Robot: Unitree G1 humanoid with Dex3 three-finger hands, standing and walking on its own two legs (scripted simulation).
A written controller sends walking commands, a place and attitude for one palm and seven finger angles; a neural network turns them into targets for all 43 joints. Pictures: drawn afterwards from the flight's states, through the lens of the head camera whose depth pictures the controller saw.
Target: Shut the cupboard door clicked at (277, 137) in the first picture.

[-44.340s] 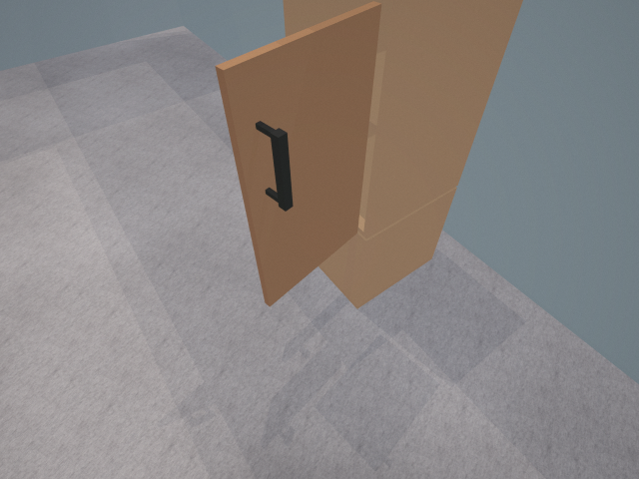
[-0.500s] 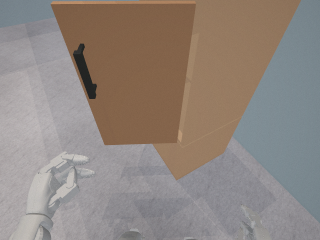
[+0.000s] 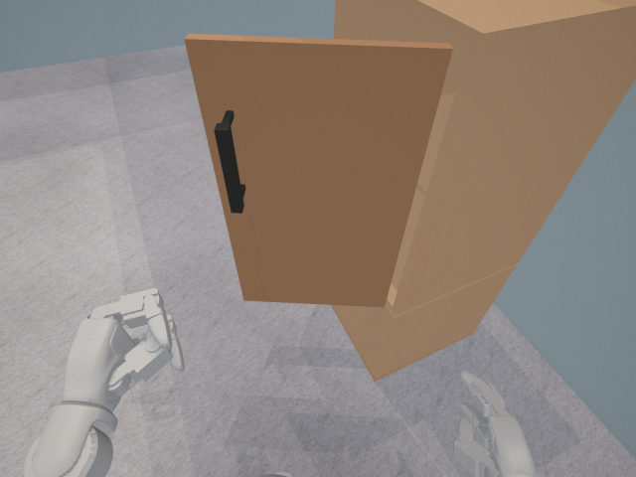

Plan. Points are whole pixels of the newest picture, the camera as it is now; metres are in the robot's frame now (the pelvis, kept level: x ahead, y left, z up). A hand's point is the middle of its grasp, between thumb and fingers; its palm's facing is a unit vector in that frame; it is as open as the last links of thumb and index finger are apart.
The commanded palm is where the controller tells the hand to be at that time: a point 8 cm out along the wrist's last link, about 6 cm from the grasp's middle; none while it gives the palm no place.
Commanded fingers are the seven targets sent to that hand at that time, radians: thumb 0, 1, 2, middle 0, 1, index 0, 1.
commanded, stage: raise the hand and make a fist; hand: left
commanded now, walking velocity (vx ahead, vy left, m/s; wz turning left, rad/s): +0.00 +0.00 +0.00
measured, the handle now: (233, 164) +0.52 +0.18 +0.12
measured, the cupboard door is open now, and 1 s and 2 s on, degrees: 62 62 62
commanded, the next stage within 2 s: bring the fist close to the handle in 0.62 s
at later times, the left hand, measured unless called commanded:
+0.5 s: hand (199, 342) +0.23 +0.15 +0.11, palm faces +0.04 -1.00 -0.04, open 3.1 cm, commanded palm +0.20 +0.21 +0.12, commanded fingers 0.00 0.90 0.90 -1.30 -1.50 -1.30 -1.50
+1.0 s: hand (217, 290) +0.28 +0.14 +0.13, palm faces +0.02 -1.00 -0.04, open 3.1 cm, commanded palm +0.26 +0.20 +0.12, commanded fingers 0.00 0.90 0.90 -1.30 -1.50 -1.30 -1.50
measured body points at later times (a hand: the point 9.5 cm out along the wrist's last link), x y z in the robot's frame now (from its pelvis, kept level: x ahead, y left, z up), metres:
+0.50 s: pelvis +0.00 -0.03 +0.02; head +0.00 -0.05 +0.46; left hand +0.22 +0.20 +0.12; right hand +0.17 -0.27 -0.06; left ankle +0.04 +0.08 -0.70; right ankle +0.00 -0.13 -0.70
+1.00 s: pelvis +0.01 -0.04 +0.01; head +0.02 -0.05 +0.46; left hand +0.28 +0.20 +0.13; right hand +0.18 -0.27 -0.06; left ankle +0.04 +0.08 -0.70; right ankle +0.00 -0.13 -0.70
